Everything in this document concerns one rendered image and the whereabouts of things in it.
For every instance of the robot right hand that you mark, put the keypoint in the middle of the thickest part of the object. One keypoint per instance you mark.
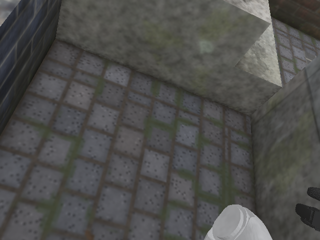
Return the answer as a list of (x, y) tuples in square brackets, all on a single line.
[(310, 215)]

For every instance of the right robot shin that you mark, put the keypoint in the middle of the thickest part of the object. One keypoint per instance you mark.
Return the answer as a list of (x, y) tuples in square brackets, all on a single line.
[(209, 235)]

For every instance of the right robot thigh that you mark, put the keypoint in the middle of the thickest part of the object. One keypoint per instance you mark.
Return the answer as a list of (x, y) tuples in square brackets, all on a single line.
[(239, 223)]

